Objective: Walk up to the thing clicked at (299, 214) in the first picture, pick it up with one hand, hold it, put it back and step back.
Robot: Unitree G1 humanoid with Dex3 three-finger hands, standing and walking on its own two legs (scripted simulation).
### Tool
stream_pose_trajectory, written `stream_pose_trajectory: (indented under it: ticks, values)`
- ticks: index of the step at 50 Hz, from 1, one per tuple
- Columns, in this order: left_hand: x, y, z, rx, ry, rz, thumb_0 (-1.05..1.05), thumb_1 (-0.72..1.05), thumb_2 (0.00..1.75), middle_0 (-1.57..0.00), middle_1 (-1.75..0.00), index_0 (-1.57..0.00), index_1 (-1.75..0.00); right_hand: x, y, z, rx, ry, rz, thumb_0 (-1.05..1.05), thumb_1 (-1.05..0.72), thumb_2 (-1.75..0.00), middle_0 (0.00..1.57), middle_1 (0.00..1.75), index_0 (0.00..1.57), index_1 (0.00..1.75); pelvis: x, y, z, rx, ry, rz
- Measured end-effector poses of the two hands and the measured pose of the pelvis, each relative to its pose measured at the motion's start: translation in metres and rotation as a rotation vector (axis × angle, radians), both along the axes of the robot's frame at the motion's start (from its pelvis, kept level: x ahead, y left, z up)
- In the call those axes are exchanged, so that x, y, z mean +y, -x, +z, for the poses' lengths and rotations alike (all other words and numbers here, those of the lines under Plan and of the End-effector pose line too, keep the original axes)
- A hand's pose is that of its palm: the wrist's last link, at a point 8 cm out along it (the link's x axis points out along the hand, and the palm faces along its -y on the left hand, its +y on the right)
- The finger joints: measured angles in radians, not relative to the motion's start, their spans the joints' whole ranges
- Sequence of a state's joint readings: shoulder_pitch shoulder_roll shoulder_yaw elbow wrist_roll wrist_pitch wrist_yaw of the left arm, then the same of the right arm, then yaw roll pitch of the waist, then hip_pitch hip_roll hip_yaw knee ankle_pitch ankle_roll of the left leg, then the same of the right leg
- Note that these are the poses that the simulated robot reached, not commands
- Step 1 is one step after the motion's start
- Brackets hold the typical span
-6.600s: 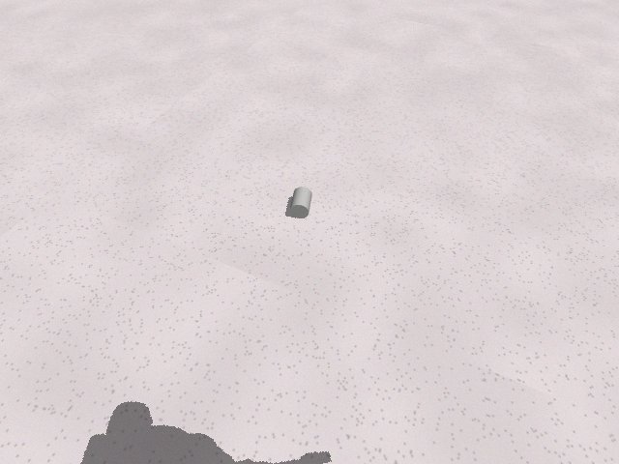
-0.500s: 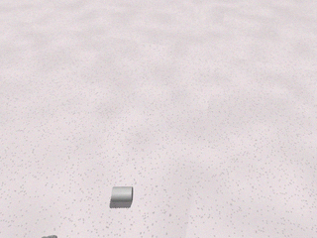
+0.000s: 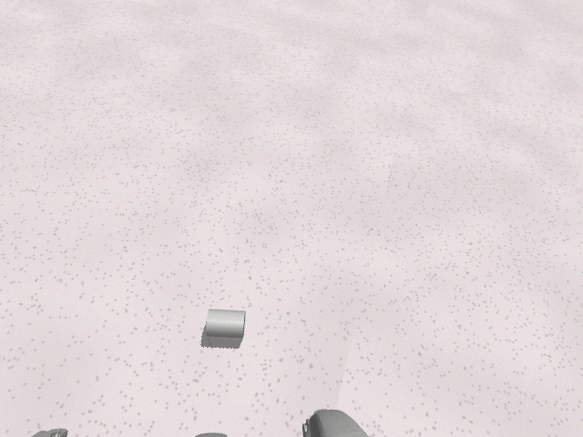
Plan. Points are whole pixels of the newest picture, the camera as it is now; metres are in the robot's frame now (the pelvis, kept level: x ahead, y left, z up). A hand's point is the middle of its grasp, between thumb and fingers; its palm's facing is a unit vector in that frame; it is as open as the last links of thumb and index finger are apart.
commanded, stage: walk up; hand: left
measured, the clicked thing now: (226, 323) +0.51 +0.14 -0.72
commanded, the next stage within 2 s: stand in 1.06 s
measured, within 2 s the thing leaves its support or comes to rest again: neither
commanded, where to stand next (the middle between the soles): +0.09 -0.04 m, yaw -3 degrees
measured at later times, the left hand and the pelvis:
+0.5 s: hand out of the picture +0.11 +0.22 -0.15, palm faces -0.04 -0.92 -0.38, open 7.4 cm; pelvis +0.00 -0.03 -0.01, yaw +0 degrees
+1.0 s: hand out of the picture +0.09 +0.23 -0.13, palm faces -0.04 -0.93 -0.36, open 7.4 cm; pelvis +0.00 -0.03 +0.02, yaw -1 degrees
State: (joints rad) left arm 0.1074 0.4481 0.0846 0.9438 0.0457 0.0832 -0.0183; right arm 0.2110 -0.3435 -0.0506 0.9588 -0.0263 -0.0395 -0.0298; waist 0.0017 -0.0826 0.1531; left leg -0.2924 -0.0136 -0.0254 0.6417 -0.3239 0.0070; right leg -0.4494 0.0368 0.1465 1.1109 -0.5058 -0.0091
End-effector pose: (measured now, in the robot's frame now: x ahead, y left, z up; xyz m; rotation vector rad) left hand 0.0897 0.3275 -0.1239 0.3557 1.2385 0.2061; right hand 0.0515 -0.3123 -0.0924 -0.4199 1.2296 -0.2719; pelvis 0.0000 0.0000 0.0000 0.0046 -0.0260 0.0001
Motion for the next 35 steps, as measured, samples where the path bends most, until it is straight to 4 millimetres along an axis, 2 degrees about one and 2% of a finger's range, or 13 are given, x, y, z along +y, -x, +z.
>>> stream_pose_trajectory:
  ticks: [4,7,9,13,17,20,26,30,35]
  values:
    - [-0.005,0.006,-0.001,0.024,0.018,-0.017,0.01,0.91,0.90,-0.20,-0.30,-0.20,-0.30,-0.018,0.013,0.014,-0.027,0.053,-0.026,0.00,-0.90,-0.90,0.21,0.30,0.21,0.30,-0.007,-0.001,0.002,-0.005,0.004,-0.023]
    - [-0.016,0.007,-0.001,0.029,0.029,-0.026,0.01,0.91,0.90,-0.20,-0.30,-0.20,-0.30,-0.037,0.020,0.019,-0.024,0.070,-0.031,0.00,-0.90,-0.90,0.21,0.30,0.21,0.30,-0.016,-0.003,0.002,-0.008,0.006,-0.035]
    - [-0.026,0.007,-0.001,0.026,0.028,-0.034,0.01,0.91,0.90,-0.20,-0.30,-0.20,-0.30,-0.049,0.020,0.015,-0.017,0.067,-0.032,0.00,-0.90,-0.90,0.20,0.30,0.21,0.30,-0.023,-0.004,-0.001,-0.007,0.011,-0.039]
    - [-0.050,0.007,-0.002,0.005,0.009,-0.041,0.01,0.91,0.90,-0.20,-0.30,-0.20,-0.30,-0.068,0.012,-0.005,-0.011,0.038,-0.048,0.01,-0.90,-0.90,0.20,0.30,0.20,0.30,-0.038,-0.003,-0.010,-0.014,0.038,-0.030]
    - [-0.069,0.003,0.005,-0.026,0.020,-0.057,0.01,0.91,0.90,-0.20,-0.30,-0.20,-0.30,-0.062,-0.001,-0.017,-0.026,-0.013,-0.054,0.01,-0.91,-0.90,0.20,0.30,0.20,0.30,-0.040,0.000,-0.007,-0.010,0.014,-0.032]
    - [-0.074,-0.005,0.010,-0.070,0.022,-0.070,0.01,0.91,0.90,-0.20,-0.30,-0.21,-0.30,-0.050,-0.008,-0.023,-0.033,-0.053,-0.030,0.01,-0.91,-0.90,0.20,0.30,0.20,0.30,-0.039,0.001,-0.006,0.000,0.011,-0.018]
    - [-0.056,-0.013,0.014,-0.137,-0.011,-0.053,0.01,0.90,0.90,-0.20,-0.30,-0.21,-0.30,-0.023,-0.014,-0.026,-0.031,-0.108,0.023,0.01,-0.91,-0.90,0.20,0.30,0.20,0.30,-0.029,0.003,-0.007,0.001,-0.012,-0.005]
    - [-0.041,-0.009,0.022,-0.130,-0.056,-0.045,0.01,0.90,0.90,-0.20,-0.30,-0.21,-0.30,-0.016,-0.016,-0.023,-0.064,-0.133,0.013,0.01,-0.91,-0.90,0.20,0.30,0.20,0.30,-0.028,0.002,-0.004,-0.008,0.009,-0.010]
    - [-0.033,0.002,0.030,-0.126,-0.061,-0.048,0.01,0.91,0.90,-0.20,-0.30,-0.20,-0.30,-0.010,-0.022,-0.023,-0.072,-0.144,0.003,0.01,-0.91,-0.90,0.20,0.30,0.20,0.30,-0.025,0.001,0.000,-0.016,0.007,-0.004]
